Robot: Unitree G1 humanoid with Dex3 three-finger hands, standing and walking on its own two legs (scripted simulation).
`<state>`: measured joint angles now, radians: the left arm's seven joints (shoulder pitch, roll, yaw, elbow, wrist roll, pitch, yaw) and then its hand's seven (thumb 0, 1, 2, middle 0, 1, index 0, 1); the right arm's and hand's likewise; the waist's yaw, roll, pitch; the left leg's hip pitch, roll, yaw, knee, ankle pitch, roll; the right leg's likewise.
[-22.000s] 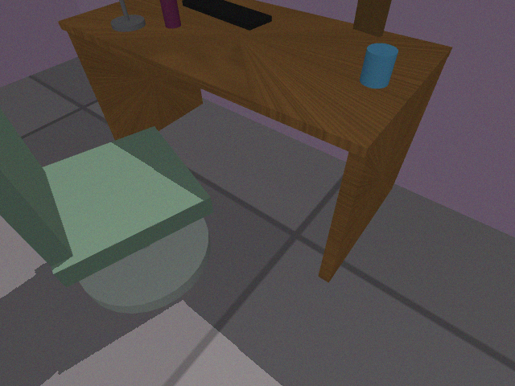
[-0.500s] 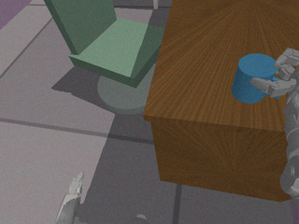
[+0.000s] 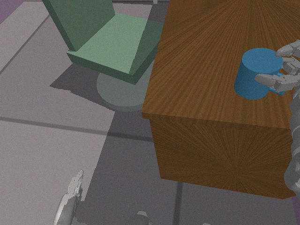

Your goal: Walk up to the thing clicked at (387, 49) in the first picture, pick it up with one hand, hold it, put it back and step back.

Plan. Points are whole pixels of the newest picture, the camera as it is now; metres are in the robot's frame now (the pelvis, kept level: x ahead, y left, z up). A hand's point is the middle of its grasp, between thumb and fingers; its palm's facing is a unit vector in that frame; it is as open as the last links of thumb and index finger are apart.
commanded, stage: open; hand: right
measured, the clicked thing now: (262, 77) +0.52 -0.19 +0.08
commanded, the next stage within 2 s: withdraw in 0.34 s
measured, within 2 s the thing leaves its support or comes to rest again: neither
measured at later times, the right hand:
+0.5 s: hand (281, 66) +0.52 -0.22 +0.12, palm faces +0.22 +0.98 +0.00, open 13.9 cm
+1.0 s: hand out of the picture +0.51 -0.29 +0.23, palm faces +0.26 +0.96 -0.09, open 17.5 cm
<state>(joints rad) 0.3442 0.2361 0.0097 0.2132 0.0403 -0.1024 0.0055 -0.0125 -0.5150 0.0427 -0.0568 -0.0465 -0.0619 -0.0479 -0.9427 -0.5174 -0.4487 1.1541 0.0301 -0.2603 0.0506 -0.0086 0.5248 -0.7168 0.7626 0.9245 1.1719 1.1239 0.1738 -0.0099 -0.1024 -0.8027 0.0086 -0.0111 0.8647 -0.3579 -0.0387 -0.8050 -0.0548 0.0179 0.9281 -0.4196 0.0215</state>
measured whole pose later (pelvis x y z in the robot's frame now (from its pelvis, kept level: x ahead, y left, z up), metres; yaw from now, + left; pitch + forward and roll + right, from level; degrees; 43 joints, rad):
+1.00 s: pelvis +0.02 +0.00 +0.02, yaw +0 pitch +13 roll +1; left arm 0.32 0.25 -0.03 0.34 -0.01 -0.07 0.04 -0.01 -0.53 0.04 -0.06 -0.04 -0.06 -0.05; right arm -1.02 -0.71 -0.43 1.18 0.02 -0.07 0.18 -0.01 0.58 -0.06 0.08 0.08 0.07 0.08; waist 0.12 -0.03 -0.12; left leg -0.62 0.02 -0.01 0.72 -0.33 -0.04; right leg -0.62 -0.05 0.01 0.78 -0.39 0.02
